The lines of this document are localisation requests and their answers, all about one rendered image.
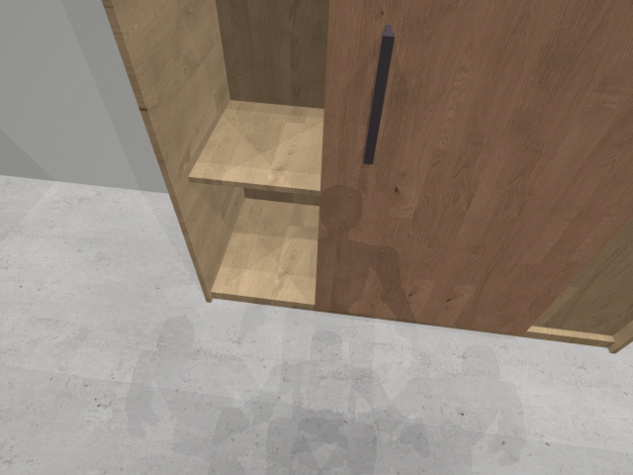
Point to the wardrobe door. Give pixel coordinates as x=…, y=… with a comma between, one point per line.
x=503, y=163
x=600, y=299

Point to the handle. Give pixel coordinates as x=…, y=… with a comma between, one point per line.
x=385, y=56

